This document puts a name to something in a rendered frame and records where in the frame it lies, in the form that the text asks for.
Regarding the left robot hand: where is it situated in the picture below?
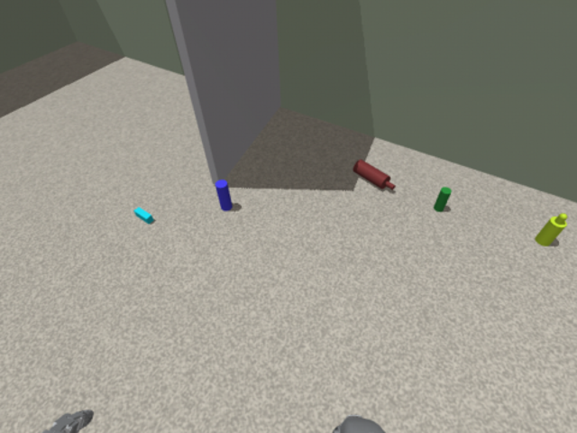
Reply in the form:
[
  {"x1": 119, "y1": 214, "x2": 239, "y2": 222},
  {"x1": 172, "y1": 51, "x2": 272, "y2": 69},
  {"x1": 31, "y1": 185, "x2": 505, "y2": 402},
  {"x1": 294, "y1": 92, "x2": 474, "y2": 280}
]
[{"x1": 42, "y1": 410, "x2": 94, "y2": 433}]

